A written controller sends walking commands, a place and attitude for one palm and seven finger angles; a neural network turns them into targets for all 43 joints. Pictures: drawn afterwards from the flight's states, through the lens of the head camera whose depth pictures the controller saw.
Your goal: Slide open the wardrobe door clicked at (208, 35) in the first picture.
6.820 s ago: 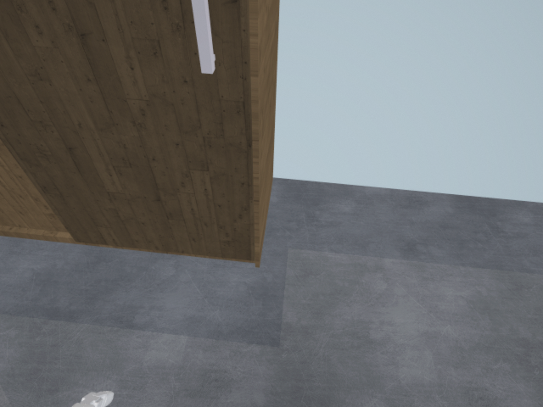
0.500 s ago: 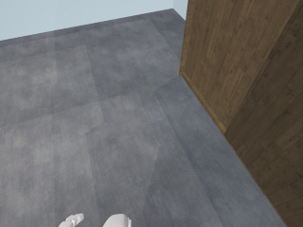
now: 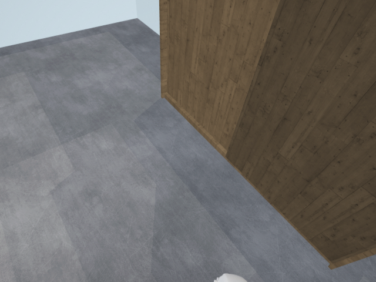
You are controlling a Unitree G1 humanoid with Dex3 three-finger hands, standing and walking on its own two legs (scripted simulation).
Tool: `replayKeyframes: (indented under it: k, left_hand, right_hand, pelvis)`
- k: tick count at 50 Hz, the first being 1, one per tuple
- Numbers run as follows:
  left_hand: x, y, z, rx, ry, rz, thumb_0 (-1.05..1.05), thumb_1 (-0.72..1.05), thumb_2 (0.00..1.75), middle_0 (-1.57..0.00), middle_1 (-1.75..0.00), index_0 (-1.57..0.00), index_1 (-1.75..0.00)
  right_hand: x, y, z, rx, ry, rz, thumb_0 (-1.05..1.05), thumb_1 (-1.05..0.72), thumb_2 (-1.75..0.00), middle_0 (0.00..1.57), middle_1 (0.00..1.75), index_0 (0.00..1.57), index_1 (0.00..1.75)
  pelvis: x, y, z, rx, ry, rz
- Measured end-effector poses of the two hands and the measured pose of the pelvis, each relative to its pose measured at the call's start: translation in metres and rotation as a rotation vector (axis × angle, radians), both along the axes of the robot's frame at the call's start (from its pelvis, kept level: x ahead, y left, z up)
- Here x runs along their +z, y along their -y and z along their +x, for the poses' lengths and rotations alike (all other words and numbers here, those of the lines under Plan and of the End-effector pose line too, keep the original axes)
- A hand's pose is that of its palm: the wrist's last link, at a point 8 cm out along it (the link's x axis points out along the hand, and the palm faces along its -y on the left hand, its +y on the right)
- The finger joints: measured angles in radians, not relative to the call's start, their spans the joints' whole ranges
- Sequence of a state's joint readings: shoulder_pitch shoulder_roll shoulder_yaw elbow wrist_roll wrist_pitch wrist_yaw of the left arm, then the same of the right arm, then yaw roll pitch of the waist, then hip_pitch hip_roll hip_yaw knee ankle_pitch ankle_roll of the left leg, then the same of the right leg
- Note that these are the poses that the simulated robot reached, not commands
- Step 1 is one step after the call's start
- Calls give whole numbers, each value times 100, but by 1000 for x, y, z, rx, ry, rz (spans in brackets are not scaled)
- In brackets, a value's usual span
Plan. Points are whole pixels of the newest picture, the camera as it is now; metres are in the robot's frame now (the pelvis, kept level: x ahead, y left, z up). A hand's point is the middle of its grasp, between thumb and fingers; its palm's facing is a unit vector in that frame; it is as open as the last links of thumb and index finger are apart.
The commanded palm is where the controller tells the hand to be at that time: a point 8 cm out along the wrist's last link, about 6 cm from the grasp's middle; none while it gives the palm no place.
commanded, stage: turn to face it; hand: right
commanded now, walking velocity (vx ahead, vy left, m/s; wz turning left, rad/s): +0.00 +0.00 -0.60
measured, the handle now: out of the picture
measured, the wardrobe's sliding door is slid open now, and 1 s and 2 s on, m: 0.00 0.00 0.00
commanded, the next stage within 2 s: take the last steps up to it in 1.24 s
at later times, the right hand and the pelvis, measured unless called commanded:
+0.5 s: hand out of the picture +0.01 -0.30 -0.16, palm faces +0.32 +0.91 -0.26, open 7.4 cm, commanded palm none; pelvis -0.02 -0.06 +0.00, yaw -17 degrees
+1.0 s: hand out of the picture -0.08 -0.21 -0.15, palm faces +0.56 +0.78 -0.28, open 7.4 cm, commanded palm none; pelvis -0.04 +0.00 +0.00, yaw -35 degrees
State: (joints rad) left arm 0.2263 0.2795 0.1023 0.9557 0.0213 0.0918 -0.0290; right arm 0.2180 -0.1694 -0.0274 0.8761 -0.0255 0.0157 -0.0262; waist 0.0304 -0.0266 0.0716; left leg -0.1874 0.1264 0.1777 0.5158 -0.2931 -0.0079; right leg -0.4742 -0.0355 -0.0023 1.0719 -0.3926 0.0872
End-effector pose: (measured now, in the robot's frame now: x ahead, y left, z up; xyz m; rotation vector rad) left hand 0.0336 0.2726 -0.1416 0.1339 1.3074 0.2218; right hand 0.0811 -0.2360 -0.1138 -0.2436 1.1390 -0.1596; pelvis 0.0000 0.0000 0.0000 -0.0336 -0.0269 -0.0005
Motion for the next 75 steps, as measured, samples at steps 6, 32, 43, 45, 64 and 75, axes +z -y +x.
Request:
replayKeyframes:
  k: [6, 32, 43, 45, 64, 75]
  left_hand:
    - [8, 29, 53, -145, 47, 41, 1, 91, 90, -19, -30, -20, -30]
    - [14, 95, 73, -395, 60, 12, 0, 90, 90, -20, -30, -21, -30]
    - [-6, 51, 85, -489, -2, -6, 1, 90, 90, -20, -30, -20, -30]
    - [-4, 51, 90, -517, 0, -3, 1, 91, 90, -20, -30, -20, -30]
    - [27, 188, 129, -854, 193, 3, 0, 91, 90, -20, -30, -20, -30]
    - [11, 178, 99, -835, 126, -74, 0, 91, 90, -20, -30, -21, -30]
  right_hand:
    - [-23, 40, -61, -133, -103, 18, 0, -90, -90, 21, 30, 20, 30]
    - [-2, 86, -72, -368, 83, 2, 0, -91, -90, 20, 30, 20, 30]
    - [8, 30, -131, -495, 71, -41, 0, -90, -90, 21, 30, 20, 30]
    - [6, 23, -149, -528, 42, -35, 0, -90, -90, 21, 30, 20, 30]
    - [-35, 6, -329, -838, -202, 97, 1, -91, -90, 20, 30, 20, 30]
    - [-17, -5, -303, -826, -111, 75, 0, -91, -90, 20, 30, 20, 30]
  pelvis:
    - [-7, 23, -4, -80, -13, 20]
    - [1, 39, -24, -379, -18, 70]
    - [-4, 1, -31, -520, 5, 25]
    - [-2, 0, -32, -549, 8, 16]
    - [-4, 31, -79, -709, 15, 52]
    - [2, 20, -77, -754, 6, 34]
